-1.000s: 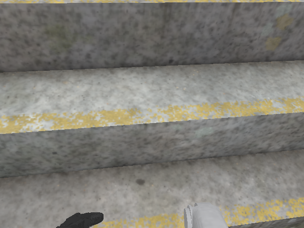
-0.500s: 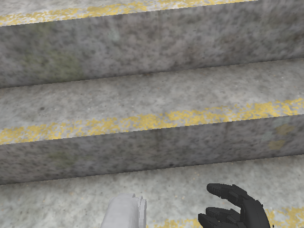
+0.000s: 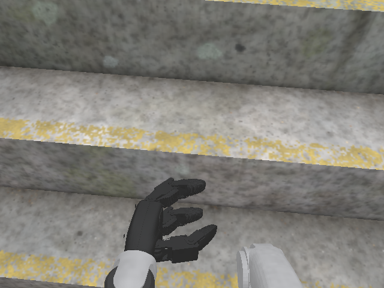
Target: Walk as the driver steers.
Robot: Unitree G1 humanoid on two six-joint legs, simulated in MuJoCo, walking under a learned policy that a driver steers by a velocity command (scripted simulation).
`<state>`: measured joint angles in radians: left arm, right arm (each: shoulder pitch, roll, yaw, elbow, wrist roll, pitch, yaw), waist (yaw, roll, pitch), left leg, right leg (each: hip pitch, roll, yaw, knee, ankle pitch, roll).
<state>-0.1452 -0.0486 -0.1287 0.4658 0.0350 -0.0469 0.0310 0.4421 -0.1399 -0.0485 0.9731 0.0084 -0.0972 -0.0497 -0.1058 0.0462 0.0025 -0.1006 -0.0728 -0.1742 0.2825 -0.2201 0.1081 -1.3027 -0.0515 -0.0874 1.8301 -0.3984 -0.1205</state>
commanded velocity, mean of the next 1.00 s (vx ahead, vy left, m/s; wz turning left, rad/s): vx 0.50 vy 0.00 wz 0.16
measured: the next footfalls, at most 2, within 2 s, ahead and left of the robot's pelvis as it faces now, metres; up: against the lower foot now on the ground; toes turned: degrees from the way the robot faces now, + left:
right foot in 0.08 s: +0.19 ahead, -0.14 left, +0.22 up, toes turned -1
left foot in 0.54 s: +0.24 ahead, +0.25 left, +0.21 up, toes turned +25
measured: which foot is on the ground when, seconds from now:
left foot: down 0.00-0.06, up 0.08-0.52, down 0.54-1.00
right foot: up 0.00-0.06, down 0.08-0.54, up 0.56-1.00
